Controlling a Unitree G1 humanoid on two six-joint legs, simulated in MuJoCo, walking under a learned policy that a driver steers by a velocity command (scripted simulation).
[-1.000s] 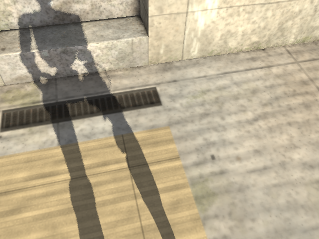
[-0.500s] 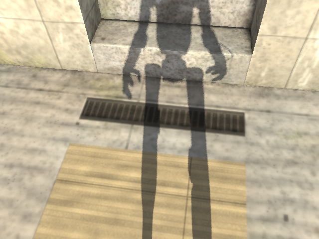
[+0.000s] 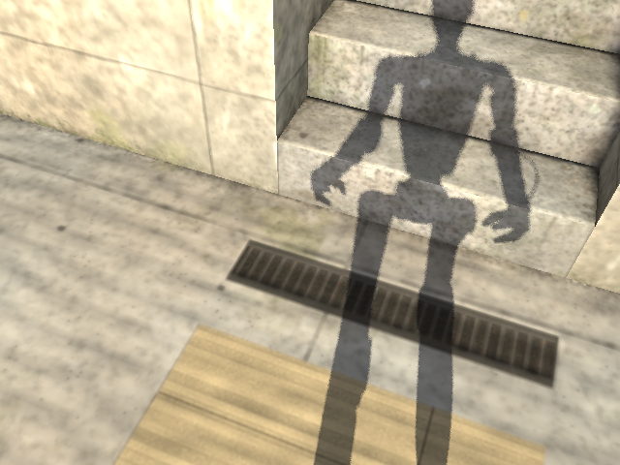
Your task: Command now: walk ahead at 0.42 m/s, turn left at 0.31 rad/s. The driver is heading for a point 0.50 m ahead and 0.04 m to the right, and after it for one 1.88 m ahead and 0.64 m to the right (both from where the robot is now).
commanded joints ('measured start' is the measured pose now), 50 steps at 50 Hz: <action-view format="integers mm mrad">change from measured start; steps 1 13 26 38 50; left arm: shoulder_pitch -87 114 117 150 147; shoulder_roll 61 83 65 29 13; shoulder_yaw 8 3 -18 -27 -41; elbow -89 -37 58 199 300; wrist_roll -7 -26 -34 -27 -26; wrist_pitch -26 -71 -39 -5 5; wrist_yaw -2 26 43 53 62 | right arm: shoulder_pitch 30 21 -91 -124 -100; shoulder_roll -154 -79 -39 -52 -37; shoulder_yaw -35 -4 41 40 49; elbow -42 -12 48 173 286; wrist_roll -4 -10 -7 16 15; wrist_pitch -24 -9 14 4 10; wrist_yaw -1 -15 -44 -64 -67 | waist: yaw -23 23 22 48 49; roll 114 -74 -39 36 18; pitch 24 24 -19 42 71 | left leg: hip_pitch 25 -351 113 106 76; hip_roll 278 93 153 218 204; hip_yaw -281 17 48 -37 -37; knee -148 625 52 63 8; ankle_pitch -282 -293 143 308 191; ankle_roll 148 -61 -63 -17 -22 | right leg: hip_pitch -22 475 295 368 379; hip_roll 18 -219 -104 -17 -28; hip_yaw -22 249 66 23 24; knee -92 -503 -362 -442 -453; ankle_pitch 1 483 442 134 80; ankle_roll -10 -221 -147 -75 -76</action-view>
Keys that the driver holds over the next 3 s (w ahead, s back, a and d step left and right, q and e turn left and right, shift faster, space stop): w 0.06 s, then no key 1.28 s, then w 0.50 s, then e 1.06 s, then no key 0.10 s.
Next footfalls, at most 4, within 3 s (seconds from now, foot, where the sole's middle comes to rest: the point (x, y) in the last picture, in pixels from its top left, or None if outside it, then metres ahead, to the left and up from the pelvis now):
0.14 right None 0.14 -0.13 -0.78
0.52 left None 0.20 0.07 -0.78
1.76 left None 0.31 0.11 -0.78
2.18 right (320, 449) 0.56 -0.03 -0.78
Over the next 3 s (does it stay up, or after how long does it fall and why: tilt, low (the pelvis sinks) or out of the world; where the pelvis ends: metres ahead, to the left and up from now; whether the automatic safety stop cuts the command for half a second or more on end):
stays up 0.48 0.09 0.00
